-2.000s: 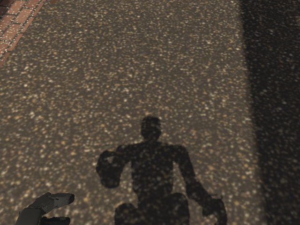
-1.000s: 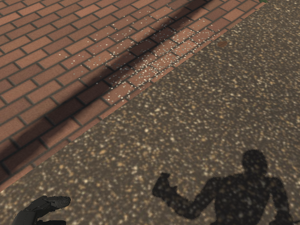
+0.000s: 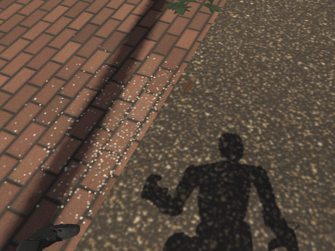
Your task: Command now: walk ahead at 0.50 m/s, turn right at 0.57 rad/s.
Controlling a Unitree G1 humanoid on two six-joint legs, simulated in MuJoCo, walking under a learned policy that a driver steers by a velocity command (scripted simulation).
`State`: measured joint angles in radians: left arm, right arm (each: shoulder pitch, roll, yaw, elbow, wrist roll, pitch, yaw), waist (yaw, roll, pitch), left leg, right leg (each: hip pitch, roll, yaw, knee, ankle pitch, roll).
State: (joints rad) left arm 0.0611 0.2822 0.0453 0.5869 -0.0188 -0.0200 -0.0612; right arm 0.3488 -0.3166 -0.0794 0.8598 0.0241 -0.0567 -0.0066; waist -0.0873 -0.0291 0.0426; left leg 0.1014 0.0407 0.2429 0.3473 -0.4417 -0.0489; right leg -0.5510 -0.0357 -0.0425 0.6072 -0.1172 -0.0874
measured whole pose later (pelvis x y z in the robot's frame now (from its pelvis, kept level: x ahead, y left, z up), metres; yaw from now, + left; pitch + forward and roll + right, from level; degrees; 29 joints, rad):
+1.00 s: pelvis +0.28 -0.04 +0.02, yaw +19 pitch +2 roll +0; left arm 0.20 0.28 0.07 0.75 0.03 -0.01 0.02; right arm 0.16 -0.33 -0.09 0.64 0.01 0.05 -0.03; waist 0.00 0.04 0.02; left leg -0.51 -0.12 -0.16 0.89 -0.43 -0.01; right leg -0.29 0.01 0.04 0.50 -0.24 -0.01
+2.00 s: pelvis +0.59 +0.07 +0.02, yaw +9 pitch +1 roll -1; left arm 0.27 0.29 0.06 0.70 -0.01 -0.05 -0.02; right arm 0.19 -0.30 -0.04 0.67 -0.01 -0.11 -0.01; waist 0.02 0.03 0.05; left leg -0.57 0.10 -0.08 1.11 -0.30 -0.02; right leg -0.26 0.13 0.04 0.39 -0.15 -0.11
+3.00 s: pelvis +1.14 +0.17 +0.03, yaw +24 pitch +1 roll -2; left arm 0.28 0.27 0.06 0.78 0.01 -0.10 -0.01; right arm 0.25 -0.33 -0.07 0.67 0.02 -0.02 0.00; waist 0.04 0.06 0.02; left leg -0.63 0.07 -0.06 1.08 -0.26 -0.01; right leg -0.13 0.04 -0.08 0.32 -0.20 -0.03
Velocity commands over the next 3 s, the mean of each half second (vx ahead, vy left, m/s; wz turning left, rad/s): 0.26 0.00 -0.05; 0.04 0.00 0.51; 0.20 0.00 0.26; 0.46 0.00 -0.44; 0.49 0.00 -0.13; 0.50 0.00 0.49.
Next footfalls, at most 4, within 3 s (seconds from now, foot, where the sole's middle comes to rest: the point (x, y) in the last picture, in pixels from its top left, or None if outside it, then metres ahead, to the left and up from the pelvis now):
0.02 right None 0.18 -0.10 -0.76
0.50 left None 0.36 0.10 -0.76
0.92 right None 0.37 -0.13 -0.76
1.32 left None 0.26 0.10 -0.76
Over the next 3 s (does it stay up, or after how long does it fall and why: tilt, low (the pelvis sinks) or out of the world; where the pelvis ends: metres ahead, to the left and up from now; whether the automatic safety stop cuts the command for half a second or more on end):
stays up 1.14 0.17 0.03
